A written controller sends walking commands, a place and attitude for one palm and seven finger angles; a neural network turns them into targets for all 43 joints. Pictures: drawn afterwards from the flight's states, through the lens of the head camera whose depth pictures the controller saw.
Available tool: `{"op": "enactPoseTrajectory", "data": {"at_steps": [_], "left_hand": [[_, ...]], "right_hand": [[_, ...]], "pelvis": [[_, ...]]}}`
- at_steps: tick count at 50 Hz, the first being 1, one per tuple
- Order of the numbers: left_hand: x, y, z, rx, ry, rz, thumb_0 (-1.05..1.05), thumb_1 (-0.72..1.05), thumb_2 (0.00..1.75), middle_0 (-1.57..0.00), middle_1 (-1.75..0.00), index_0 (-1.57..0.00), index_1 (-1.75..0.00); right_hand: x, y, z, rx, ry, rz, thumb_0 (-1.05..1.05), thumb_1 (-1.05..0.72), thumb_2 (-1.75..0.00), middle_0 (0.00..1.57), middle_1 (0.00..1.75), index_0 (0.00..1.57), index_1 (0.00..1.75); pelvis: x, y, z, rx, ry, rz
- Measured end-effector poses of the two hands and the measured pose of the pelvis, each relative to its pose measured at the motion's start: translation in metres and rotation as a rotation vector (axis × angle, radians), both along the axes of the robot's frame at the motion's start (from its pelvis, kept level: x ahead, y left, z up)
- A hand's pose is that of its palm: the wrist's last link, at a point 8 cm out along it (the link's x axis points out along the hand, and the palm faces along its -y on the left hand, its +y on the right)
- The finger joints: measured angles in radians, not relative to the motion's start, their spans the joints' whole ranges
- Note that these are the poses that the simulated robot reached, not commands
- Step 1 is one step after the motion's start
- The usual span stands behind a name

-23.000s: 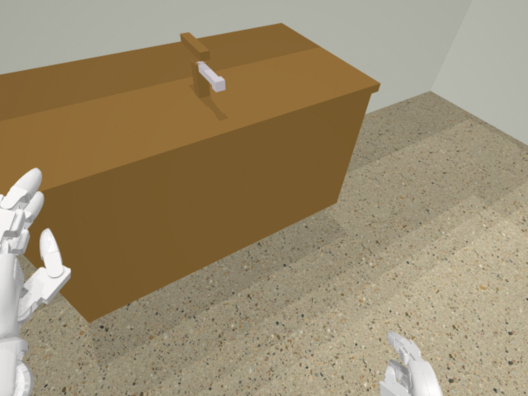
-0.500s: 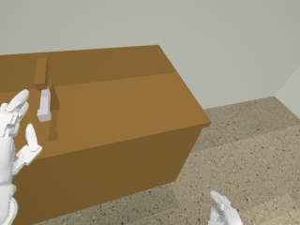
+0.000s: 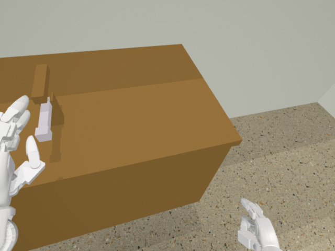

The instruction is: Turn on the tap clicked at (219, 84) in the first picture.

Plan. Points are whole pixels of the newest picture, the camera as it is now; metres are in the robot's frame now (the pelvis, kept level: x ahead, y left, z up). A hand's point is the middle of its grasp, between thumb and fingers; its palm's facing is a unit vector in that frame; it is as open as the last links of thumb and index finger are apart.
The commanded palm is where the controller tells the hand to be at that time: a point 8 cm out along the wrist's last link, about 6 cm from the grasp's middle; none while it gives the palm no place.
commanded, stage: come to a stop and stand still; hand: left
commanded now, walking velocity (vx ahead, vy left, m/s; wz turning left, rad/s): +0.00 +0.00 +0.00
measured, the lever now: (43, 134) +0.35 +0.35 +0.04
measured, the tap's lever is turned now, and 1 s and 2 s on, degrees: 0 0 0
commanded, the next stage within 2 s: look again from close up in 0.04 s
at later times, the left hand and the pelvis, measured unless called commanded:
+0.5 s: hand (50, 169) +0.21 +0.23 +0.15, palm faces +0.38 -0.85 -0.35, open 7.4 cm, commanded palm +0.15 +0.26 +0.17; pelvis -0.01 -0.02 +0.00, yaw +0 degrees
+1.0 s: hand (23, 168) +0.20 +0.27 +0.16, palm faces +0.45 -0.83 -0.32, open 7.4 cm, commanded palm +0.15 +0.28 +0.17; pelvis -0.01 +0.00 +0.00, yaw +0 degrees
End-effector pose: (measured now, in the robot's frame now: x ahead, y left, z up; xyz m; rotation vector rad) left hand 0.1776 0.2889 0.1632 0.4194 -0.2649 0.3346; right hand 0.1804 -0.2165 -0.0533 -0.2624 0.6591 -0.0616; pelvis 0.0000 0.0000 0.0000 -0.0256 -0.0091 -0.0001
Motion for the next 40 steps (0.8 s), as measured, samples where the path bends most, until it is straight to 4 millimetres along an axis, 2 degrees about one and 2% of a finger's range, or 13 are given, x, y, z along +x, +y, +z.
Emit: {"op": "enactPoseTrajectory", "data": {"at_steps": [8, 19, 27, 30, 33, 35, 38, 40], "left_hand": [[-0.007, -0.007, 0.010, 0.011, -0.027, 0.025, 0.01, 0.89, 0.90, -0.21, -0.30, -0.21, -0.30], [-0.007, -0.017, 0.000, -0.016, 0.028, 0.034, 0.01, 0.89, 0.90, -0.21, -0.30, -0.21, -0.30], [-0.008, -0.020, 0.004, -0.004, 0.018, 0.022, 0.01, 0.89, 0.90, -0.21, -0.30, -0.21, -0.30], [0.004, 0.002, 0.031, 0.172, -0.080, 0.032, 0.01, 0.89, 0.90, -0.21, -0.30, -0.22, -0.30], [0.010, 0.018, 0.037, 0.132, -0.133, 0.080, 0.01, 0.89, 0.90, -0.21, -0.30, -0.21, -0.30], [0.009, 0.009, 0.030, 0.085, -0.115, 0.057, 0.01, 0.89, 0.90, -0.20, -0.30, -0.21, -0.30], [0.001, -0.016, 0.011, 0.029, -0.032, -0.035, 0.01, 0.90, 0.90, -0.20, -0.30, -0.20, -0.30], [-0.006, -0.026, -0.003, 0.009, 0.027, -0.081, 0.01, 0.90, 0.90, -0.20, -0.30, -0.20, -0.30]], "right_hand": [[-0.006, -0.008, -0.007, 0.010, 0.022, -0.006, 0.01, -0.90, -0.90, 0.21, 0.30, 0.20, 0.30], [-0.019, -0.019, -0.013, 0.022, 0.044, -0.030, 0.01, -0.90, -0.90, 0.21, 0.30, 0.20, 0.30], [-0.023, -0.027, -0.012, 0.007, 0.051, -0.043, 0.01, -0.90, -0.90, 0.21, 0.30, 0.20, 0.30], [-0.024, -0.024, -0.014, -0.020, 0.068, 0.016, 0.01, -0.90, -0.90, 0.20, 0.30, 0.20, 0.30], [-0.025, -0.023, -0.012, 0.011, 0.042, 0.011, 0.01, -0.90, -0.90, 0.20, 0.30, 0.20, 0.30], [-0.027, -0.022, -0.010, 0.030, 0.009, -0.004, 0.01, -0.90, -0.90, 0.21, 0.30, 0.20, 0.30], [-0.030, -0.020, -0.011, 0.050, -0.020, -0.032, 0.01, -0.90, -0.90, 0.21, 0.30, 0.20, 0.30], [-0.032, -0.018, -0.012, 0.049, -0.016, -0.044, 0.01, -0.90, -0.90, 0.20, 0.30, 0.20, 0.30]], "pelvis": [[-0.001, -0.007, 0.001, 0.001, -0.003, 0.004], [-0.005, -0.016, 0.002, 0.003, -0.001, 0.003], [-0.006, -0.018, 0.002, 0.003, 0.001, 0.003], [-0.013, -0.022, 0.000, 0.000, 0.012, 0.015], [-0.016, -0.020, 0.000, 0.002, 0.010, -0.004], [-0.015, -0.014, -0.001, 0.004, 0.008, -0.012], [-0.013, -0.007, -0.002, 0.008, 0.004, -0.020], [-0.012, -0.005, -0.002, 0.010, 0.002, -0.019]]}}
